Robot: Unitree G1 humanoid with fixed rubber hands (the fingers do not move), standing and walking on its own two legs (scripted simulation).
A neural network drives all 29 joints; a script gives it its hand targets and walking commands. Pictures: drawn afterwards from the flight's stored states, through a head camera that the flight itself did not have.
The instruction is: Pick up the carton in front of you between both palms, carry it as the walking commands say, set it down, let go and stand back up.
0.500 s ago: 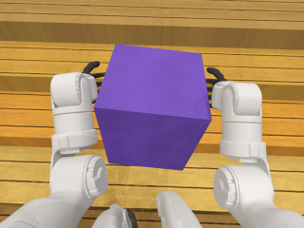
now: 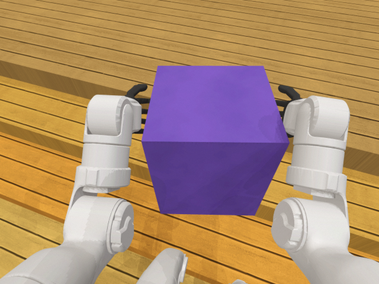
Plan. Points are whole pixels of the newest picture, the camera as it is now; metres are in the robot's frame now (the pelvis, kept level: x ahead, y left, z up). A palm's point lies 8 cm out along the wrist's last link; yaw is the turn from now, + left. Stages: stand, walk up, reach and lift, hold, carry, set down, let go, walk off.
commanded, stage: carry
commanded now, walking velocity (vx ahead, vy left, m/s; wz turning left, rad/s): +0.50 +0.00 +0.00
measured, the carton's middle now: (208, 144) +0.37 +0.03 +0.08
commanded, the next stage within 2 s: none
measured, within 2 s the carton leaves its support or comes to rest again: neither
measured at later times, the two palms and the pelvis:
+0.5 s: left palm out of the picture +0.71 +0.17 +0.26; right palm (301, 0) +0.67 -0.12 +0.26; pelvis +0.31 +0.07 +0.12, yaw -1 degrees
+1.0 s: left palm out of the picture +0.95 +0.17 +0.40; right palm out of the picture +0.99 -0.13 +0.40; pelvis +0.59 -0.01 +0.26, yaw +0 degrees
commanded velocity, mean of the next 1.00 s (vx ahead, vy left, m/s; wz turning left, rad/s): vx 0.38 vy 0.00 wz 0.00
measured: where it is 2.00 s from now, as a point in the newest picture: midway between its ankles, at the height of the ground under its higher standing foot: (215, 158)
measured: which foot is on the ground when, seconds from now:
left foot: up 0.00-0.32, down 0.34-0.88, up 0.90-1.00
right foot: down 0.00-0.36, up 0.38-0.82, down 0.84-1.00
